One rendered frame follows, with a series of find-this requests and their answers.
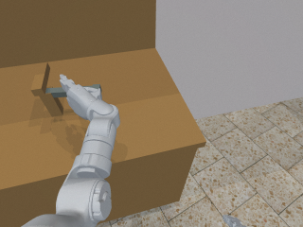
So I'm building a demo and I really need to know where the robot left hand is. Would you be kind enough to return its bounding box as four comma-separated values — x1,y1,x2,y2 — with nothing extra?
60,74,102,120

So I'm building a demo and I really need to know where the left robot upper arm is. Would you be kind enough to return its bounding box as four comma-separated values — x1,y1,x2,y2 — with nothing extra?
21,178,112,227

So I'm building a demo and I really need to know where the robot right hand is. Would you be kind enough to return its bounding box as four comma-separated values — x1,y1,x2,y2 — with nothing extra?
223,215,246,227

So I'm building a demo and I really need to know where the counter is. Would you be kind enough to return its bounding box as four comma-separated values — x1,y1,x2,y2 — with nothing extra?
0,0,206,227

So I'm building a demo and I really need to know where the left robot forearm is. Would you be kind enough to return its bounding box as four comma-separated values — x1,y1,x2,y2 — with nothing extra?
56,99,120,211

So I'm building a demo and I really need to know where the tap lever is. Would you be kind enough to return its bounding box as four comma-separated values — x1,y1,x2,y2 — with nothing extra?
45,84,102,98

